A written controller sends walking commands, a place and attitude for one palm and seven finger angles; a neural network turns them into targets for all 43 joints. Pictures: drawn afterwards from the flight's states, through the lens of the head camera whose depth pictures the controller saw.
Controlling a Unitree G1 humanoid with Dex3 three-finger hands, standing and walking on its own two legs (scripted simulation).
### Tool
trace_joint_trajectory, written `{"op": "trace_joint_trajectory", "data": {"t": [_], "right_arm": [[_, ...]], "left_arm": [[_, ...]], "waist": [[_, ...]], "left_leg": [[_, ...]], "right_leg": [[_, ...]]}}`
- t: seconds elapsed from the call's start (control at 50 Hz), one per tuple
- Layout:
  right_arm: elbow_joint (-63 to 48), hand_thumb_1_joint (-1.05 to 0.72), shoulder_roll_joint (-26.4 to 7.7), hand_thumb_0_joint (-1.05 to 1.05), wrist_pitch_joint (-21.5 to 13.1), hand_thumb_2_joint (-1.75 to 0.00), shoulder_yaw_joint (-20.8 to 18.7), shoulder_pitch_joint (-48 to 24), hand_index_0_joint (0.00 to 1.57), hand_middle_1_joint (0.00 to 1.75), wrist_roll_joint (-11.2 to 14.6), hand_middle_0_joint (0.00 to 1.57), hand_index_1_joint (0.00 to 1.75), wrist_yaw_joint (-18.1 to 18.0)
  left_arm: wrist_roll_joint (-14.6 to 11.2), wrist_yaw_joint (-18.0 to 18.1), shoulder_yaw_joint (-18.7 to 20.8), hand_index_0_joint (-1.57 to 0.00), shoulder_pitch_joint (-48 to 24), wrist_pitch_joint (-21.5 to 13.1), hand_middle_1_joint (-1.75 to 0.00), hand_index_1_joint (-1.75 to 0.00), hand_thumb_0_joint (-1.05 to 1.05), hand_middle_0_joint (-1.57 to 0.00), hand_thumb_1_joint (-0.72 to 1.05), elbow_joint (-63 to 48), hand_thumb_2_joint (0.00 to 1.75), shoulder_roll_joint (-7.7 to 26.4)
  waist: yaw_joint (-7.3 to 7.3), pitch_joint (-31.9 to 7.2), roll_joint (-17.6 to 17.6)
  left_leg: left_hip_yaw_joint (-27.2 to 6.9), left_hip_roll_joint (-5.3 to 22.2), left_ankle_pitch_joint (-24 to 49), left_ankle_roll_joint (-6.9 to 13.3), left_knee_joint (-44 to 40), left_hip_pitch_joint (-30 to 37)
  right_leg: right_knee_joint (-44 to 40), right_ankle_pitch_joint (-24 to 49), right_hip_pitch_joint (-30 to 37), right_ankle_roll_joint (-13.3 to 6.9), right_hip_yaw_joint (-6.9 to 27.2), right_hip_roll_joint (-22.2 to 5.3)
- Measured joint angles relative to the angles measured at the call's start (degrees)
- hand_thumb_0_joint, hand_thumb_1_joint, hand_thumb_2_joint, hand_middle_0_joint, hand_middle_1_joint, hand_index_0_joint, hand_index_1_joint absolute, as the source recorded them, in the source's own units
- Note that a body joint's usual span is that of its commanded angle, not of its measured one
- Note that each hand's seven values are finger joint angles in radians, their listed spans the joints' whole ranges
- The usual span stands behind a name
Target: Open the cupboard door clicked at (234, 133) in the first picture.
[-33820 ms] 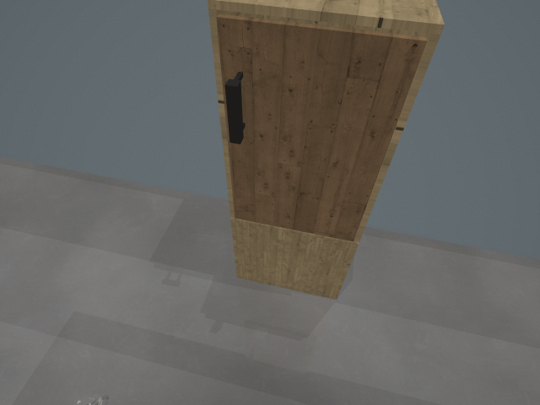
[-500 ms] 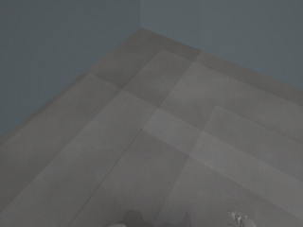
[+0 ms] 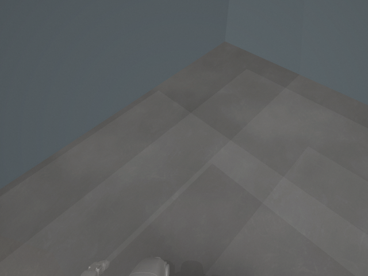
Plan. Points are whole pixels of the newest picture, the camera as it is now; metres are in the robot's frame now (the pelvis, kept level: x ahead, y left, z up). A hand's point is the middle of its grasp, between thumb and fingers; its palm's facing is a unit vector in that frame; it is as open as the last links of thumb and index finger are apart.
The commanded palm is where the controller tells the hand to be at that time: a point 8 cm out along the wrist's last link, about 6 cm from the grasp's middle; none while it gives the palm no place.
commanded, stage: turn to face it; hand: left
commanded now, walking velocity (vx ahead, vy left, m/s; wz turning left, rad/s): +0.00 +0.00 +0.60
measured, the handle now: out of the picture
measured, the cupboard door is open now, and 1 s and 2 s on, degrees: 40 40 40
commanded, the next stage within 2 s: none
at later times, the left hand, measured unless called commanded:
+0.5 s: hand out of the picture +0.03 +0.25 -0.16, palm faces +0.31 -0.91 -0.28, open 7.4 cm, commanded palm none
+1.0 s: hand out of the picture -0.09 +0.21 -0.19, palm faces +0.62 -0.75 -0.24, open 7.4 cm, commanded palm none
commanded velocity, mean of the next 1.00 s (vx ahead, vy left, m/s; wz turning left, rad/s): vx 0.00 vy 0.00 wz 0.60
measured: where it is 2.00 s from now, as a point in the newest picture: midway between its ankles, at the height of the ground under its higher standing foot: outside the picture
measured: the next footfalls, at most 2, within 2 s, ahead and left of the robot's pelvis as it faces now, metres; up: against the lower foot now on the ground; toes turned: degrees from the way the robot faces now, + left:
left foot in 0.22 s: +0.01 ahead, +0.14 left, +0.00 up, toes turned +14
right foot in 0.58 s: +0.09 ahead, -0.10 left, +0.00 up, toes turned +18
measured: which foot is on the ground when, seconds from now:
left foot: up 0.00-0.20, down 0.22-0.58, up 0.60-0.92, down 0.94-1.00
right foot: down 0.00-0.20, up 0.22-0.56, down 0.58-0.94, up 0.96-1.00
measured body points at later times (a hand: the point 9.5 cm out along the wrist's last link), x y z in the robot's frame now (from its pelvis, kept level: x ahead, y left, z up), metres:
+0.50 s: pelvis +0.00 +0.01 +0.00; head +0.05 +0.03 +0.44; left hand +0.01 +0.29 -0.14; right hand +0.15 -0.21 -0.15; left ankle -0.02 +0.13 -0.74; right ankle +0.05 -0.13 -0.70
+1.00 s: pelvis +0.00 +0.01 -0.02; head +0.03 +0.06 +0.43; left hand -0.12 +0.25 -0.17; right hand +0.24 -0.13 -0.14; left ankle -0.06 +0.09 -0.74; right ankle +0.05 -0.12 -0.71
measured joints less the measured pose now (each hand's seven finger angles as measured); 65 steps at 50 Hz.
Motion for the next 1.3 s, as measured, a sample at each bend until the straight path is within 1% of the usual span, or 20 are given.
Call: {"op": "trace_joint_trajectory", "data": {"t": [0.06,0.14,0.2,0.22,0.28,0.36,0.46,0.56,0.62,0.68,0.72,0.78,0.88,0.92,0.94,0.98,1.02,1.08,1.18,1.3], "right_arm": [[-0.1,-0.91,0.5,0.01,-0.1,-0.90,0.2,-0.3,0.20,0.30,0.1,0.19,0.30,0.3],[-0.3,-0.91,1.2,0.01,-0.6,-0.90,0.8,-1.3,0.20,0.30,0.3,0.19,0.30,0.4],[-1.3,-0.91,1.2,0.01,-1.5,-0.90,1.2,-1.9,0.20,0.30,0.4,0.19,0.30,0.5],[-1.8,-0.91,1.1,0.00,-1.9,-0.90,1.2,-2.0,0.20,0.30,0.2,0.19,0.30,0.5],[-2.4,-0.91,2.0,0.00,-3.0,-0.90,1.5,-2.5,0.20,0.30,-0.3,0.19,0.30,-0.2],[-2.5,-0.91,2.6,0.00,-3.3,-0.90,2.1,-1.8,0.20,0.30,-0.5,0.20,0.30,-1.3],[-2.1,-0.91,2.5,0.00,-3.0,-0.90,2.3,-1.1,0.20,0.30,-0.5,0.20,0.30,-1.4],[-1.8,-0.91,2.0,0.00,-1.8,-0.90,1.6,-0.1,0.21,0.30,-0.3,0.20,0.30,-1.1],[-1.3,-0.91,0.8,0.00,-1.0,-0.90,0.6,-0.3,0.21,0.30,0.1,0.20,0.30,-0.9],[-0.6,-0.91,-0.1,0.01,-0.3,-0.90,0.0,-1.1,0.20,0.30,-0.1,0.20,0.30,-0.5],[-0.5,-0.91,0.0,0.01,-0.2,-0.90,-0.1,-1.4,0.20,0.30,0.0,0.20,0.30,-0.1],[-0.4,-0.91,0.5,0.01,-0.2,-0.90,0.3,-1.7,0.20,0.30,0.1,0.19,0.30,0.2],[-0.6,-0.91,1.3,0.01,-0.6,-0.90,1.0,-3.1,0.20,0.30,0.4,0.19,0.30,0.4],[-1.3,-0.91,1.4,0.01,-1.2,-0.90,1.3,-3.6,0.20,0.30,0.4,0.19,0.30,0.5],[-1.8,-0.91,1.2,0.01,-1.7,-0.90,1.4,-3.5,0.20,0.30,0.2,0.19,0.30,0.6],[-2.3,-0.91,1.8,0.00,-2.7,-0.90,1.4,-4.0,0.20,0.30,0.0,0.19,0.30,0.2],[-2.8,-0.91,2.3,0.00,-3.3,-0.90,1.8,-3.6,0.20,0.30,-0.2,0.19,0.30,-0.5],[-2.8,-0.91,2.7,0.00,-3.6,-0.90,2.3,-2.5,0.20,0.30,-0.3,0.20,0.30,-1.4],[-1.9,-0.91,2.9,0.00,-3.4,-0.90,2.7,-0.6,0.20,0.30,-0.3,0.20,0.30,-1.5],[-1.1,-0.91,2.7,0.00,-2.2,-0.90,2.0,1.2,0.21,0.30,-0.6,0.20,0.30,-1.3]], "left_arm": [[0.1,-0.1,0.0,-0.20,0.7,0.0,-0.30,-0.30,0.00,-0.20,0.90,0.5,0.89,-0.2],[0.3,-0.3,0.6,-0.20,1.2,-0.4,-0.30,-0.30,0.00,-0.20,0.91,0.7,0.89,1.0],[0.0,-0.7,1.3,-0.20,2.3,-0.1,-0.30,-0.30,0.00,-0.20,0.91,1.0,0.89,2.3],[-0.3,-0.8,1.6,-0.20,2.7,0.3,-0.30,-0.30,0.00,-0.20,0.91,1.1,0.89,2.8],[-0.2,-0.4,2.5,-0.20,2.2,2.6,-0.30,-0.30,0.00,-0.20,0.91,2.4,0.89,4.9],[-0.3,-0.6,3.0,-0.20,1.0,3.1,-0.30,-0.30,0.00,-0.20,0.91,3.1,0.89,5.9],[-0.6,-0.6,2.6,-0.19,-0.2,2.6,-0.30,-0.30,0.01,-0.19,0.91,1.9,0.90,5.4],[-0.8,-0.7,1.9,-0.20,-0.8,1.2,-0.30,-0.30,0.00,-0.19,0.91,0.1,0.90,4.0],[-0.1,-0.3,1.2,-0.20,-0.7,-0.2,-0.30,-0.30,0.00,-0.20,0.91,-0.4,0.90,2.2],[-0.1,-0.1,0.5,-0.20,0.4,-0.3,-0.30,-0.30,0.00,-0.20,0.90,-0.2,0.89,0.7],[0.0,0.0,0.3,-0.20,1.2,-0.1,-0.30,-0.30,0.00,-0.20,0.90,0.3,0.89,0.1],[0.1,-0.1,0.1,-0.20,2.0,-0.2,-0.30,-0.30,0.00,-0.20,0.90,0.8,0.89,-0.1],[0.4,-0.4,0.9,-0.20,2.7,-0.4,-0.30,-0.30,0.00,-0.20,0.91,1.1,0.89,1.3],[0.2,-0.6,1.3,-0.20,3.4,-0.2,-0.30,-0.30,0.00,-0.20,0.91,1.4,0.89,2.3],[-0.1,-0.8,1.6,-0.20,4.0,0.2,-0.30,-0.30,0.00,-0.20,0.91,1.4,0.89,2.7],[-0.2,-0.6,2.1,-0.20,3.6,1.7,-0.30,-0.30,0.00,-0.20,0.91,2.1,0.89,4.1],[-0.2,-0.2,2.5,-0.20,2.8,2.9,-0.30,-0.30,0.00,-0.20,0.91,3.0,0.89,5.1],[-0.3,-0.4,2.9,-0.20,1.3,3.2,-0.30,-0.30,0.01,-0.20,0.91,3.4,0.89,5.7],[-0.4,-0.6,2.7,-0.19,-0.7,2.6,-0.30,-0.30,0.01,-0.19,0.91,1.9,0.90,5.4],[-0.7,-0.6,2.0,-0.20,-2.8,2.1,-0.30,-0.30,0.00,-0.19,0.91,0.1,0.90,3.8]], "waist": [[0.12,-0.2,-1.6],[1.42,0.2,-3.5],[1.89,-0.1,-4.1],[1.79,-0.5,-4.0],[2.14,-0.6,-5.1],[2.47,-0.8,-4.2],[2.23,-0.6,-2.3],[1.44,-0.8,-0.4],[1.41,-0.3,1.3],[1.24,0.2,1.3],[0.89,0.2,0.6],[0.85,0.1,-1.1],[2.23,0.6,-3.4],[2.47,0.4,-4.1],[2.42,-0.1,-3.9],[2.56,0.0,-5.0],[2.62,-0.3,-5.0],[2.66,-0.5,-4.6],[2.38,-0.7,-3.1],[0.87,-0.9,-0.9]], "left_leg": [[1.8,1.2,-0.5,-0.6,-6.5,2.2],[3.8,1.6,-1.5,-0.3,-19.4,7.1],[5.0,1.4,5.5,0.7,-31.3,12.0],[4.3,1.3,9.0,2.3,-32.6,12.1],[3.0,0.4,6.2,4.8,-29.5,10.2],[0.7,-0.1,7.9,4.4,-33.3,11.3],[-2.3,-0.4,9.9,4.1,-36.2,12.3],[-6.1,-1.4,9.0,2.4,-33.0,10.2],[-6.5,-2.2,-0.5,2.0,-20.6,5.5],[-3.3,-2.0,-1.6,1.1,-3.9,0.7],[-1.4,-0.9,-0.3,0.3,-0.7,-0.2],[1.0,0.5,-0.6,-0.5,-6.1,1.8],[3.8,1.1,-1.1,0.0,-20.8,7.4],[4.8,0.9,3.6,0.6,-28.9,10.7],[4.4,0.9,7.8,2.9,-32.2,11.7],[3.8,-0.1,7.1,5.7,-29.7,10.1],[2.7,-0.3,6.0,5.9,-29.6,10.0],[1.1,-0.7,7.9,5.4,-33.2,11.5],[-1.8,-1.4,10.7,5.5,-37.3,13.1],[-5.9,-2.2,10.9,4.2,-36.3,11.8]], "right_leg": [[-1.5,0.5,1.0,0.2,-2.2,-1.4],[0.1,-0.7,0.8,0.9,-5.1,-3.4],[4.7,-3.2,-0.6,2.1,-7.3,-4.9],[8.0,-4.7,-2.1,2.9,-7.2,-5.3],[22.2,-13.8,-8.3,4.3,0.1,-3.3],[30.5,-10.0,-13.1,5.2,4.8,-0.6],[23.1,-8.6,-11.8,5.5,6.4,1.2],[5.2,-2.9,-4.1,4.6,5.5,3.4],[3.6,-1.4,-2.8,0.6,3.2,3.1],[1.9,-1.3,-0.8,0.0,1.3,1.6],[0.1,-0.6,0.5,0.2,0.0,0.6],[-1.6,-0.2,1.8,0.5,-2.1,-1.1],[0.5,-1.7,1.8,1.7,-5.6,-3.7],[3.6,-3.5,0.8,2.6,-6.9,-4.9],[6.4,-4.7,-0.5,3.2,-7.3,-5.3],[16.5,-13.1,-4.8,4.3,-2.9,-4.9],[25.8,-14.8,-8.9,4.9,1.3,-2.8],[32.4,-10.4,-12.8,5.5,4.6,-1.0],[28.9,-7.2,-13.7,6.0,6.9,0.4],[14.8,-7.3,-8.3,5.3,7.1,2.9]]}}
